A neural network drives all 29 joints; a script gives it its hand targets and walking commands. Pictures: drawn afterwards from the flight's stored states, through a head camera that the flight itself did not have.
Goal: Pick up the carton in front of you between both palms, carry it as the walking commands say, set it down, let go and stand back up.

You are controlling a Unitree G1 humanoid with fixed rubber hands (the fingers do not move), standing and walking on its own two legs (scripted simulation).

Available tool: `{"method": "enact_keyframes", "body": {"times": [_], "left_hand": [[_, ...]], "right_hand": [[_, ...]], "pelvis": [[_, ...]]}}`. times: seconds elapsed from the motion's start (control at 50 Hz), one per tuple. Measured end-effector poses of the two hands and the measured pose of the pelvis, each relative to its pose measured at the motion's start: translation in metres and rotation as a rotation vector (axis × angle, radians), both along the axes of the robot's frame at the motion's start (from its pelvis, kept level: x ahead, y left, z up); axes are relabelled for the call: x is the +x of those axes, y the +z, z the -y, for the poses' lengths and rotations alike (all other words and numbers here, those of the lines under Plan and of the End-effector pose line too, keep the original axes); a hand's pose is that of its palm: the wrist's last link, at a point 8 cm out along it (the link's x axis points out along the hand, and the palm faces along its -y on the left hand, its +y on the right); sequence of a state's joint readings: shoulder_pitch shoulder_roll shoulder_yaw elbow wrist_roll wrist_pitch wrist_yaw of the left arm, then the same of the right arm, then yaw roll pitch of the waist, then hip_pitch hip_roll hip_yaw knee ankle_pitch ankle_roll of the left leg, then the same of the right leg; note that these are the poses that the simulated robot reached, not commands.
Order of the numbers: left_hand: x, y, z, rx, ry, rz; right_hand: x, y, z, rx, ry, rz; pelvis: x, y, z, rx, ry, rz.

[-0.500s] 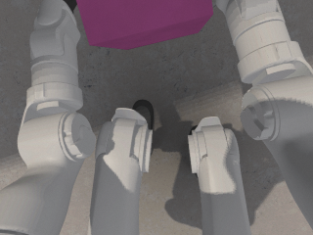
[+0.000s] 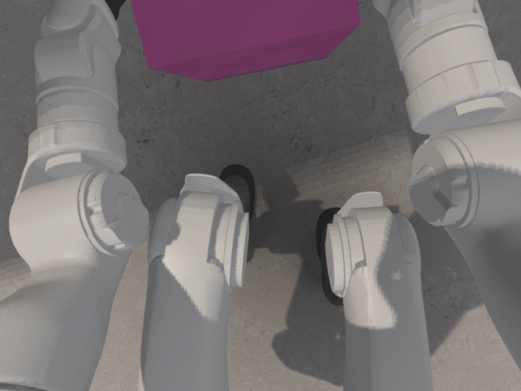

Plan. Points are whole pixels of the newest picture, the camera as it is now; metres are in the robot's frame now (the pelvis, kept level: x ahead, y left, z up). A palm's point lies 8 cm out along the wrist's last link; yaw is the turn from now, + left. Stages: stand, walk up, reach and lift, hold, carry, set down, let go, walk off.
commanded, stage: set down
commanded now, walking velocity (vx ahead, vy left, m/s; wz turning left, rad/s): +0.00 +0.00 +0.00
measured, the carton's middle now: out of the picture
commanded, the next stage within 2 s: let go in 1.74 s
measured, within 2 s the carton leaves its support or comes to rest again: neither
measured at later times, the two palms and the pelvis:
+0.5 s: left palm (101, 2) +0.50 +0.28 -0.20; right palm out of the picture +0.58 -0.04 -0.19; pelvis +0.00 +0.00 -0.01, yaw -1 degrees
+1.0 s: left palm out of the picture +0.52 +0.31 -0.09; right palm out of the picture +0.61 -0.05 -0.09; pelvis -0.01 +0.02 +0.03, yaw +0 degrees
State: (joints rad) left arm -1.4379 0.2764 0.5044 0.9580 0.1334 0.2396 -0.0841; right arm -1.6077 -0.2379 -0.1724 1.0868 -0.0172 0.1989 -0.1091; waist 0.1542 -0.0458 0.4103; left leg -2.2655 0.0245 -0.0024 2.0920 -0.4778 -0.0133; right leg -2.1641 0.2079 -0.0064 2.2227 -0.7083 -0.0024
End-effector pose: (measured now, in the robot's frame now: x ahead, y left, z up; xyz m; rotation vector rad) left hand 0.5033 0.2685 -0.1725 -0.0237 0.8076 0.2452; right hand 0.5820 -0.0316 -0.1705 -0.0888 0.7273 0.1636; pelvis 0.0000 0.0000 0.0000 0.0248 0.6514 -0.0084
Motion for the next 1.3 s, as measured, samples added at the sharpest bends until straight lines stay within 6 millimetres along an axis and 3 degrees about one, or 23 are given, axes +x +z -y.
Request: {"method": "enact_keyframes", "body": {"times": [0.46, 0.56, 0.68, 0.78, 0.88, 1.04, 1.3], "left_hand": [[0.002, -0.019, -0.005, -0.001, 0.018, 0.014], [-0.012, -0.036, -0.02, 0.034, 0.102, -0.019], [-0.005, -0.028, -0.042, 0.055, 0.13, 0.028], [0.01, -0.008, -0.043, 0.046, 0.116, 0.09], [0.019, 0.028, -0.038, 0.04, 0.111, 0.138], [0.011, 0.094, -0.043, 0.049, 0.124, 0.131], [0.012, 0.163, -0.049, 0.051, 0.119, 0.138]], "right_hand": [[0.001, -0.012, 0.003, 0.004, 0.061, 0.045], [-0.005, -0.032, 0.019, -0.05, 0.028, -0.007], [0.002, -0.03, 0.031, -0.056, 0.0, 0.026], [0.012, -0.007, 0.027, -0.048, -0.006, 0.085], [0.02, 0.031, 0.022, -0.061, -0.012, 0.121], [0.023, 0.096, 0.017, -0.064, -0.025, 0.085], [0.027, 0.16, 0.029, -0.07, -0.044, 0.098]], "pelvis": [[-0.004, -0.008, -0.001, 0.005, -0.012, 0.066], [-0.003, -0.01, -0.006, 0.0, -0.015, 0.056], [-0.005, -0.015, -0.014, -0.006, -0.016, 0.052], [-0.009, -0.013, -0.019, -0.013, -0.006, 0.06], [-0.011, -0.001, -0.019, -0.019, 0.011, 0.047], [-0.007, 0.04, -0.016, -0.029, 0.023, -0.037], [0.003, 0.103, -0.015, -0.043, 0.034, -0.153]]}}
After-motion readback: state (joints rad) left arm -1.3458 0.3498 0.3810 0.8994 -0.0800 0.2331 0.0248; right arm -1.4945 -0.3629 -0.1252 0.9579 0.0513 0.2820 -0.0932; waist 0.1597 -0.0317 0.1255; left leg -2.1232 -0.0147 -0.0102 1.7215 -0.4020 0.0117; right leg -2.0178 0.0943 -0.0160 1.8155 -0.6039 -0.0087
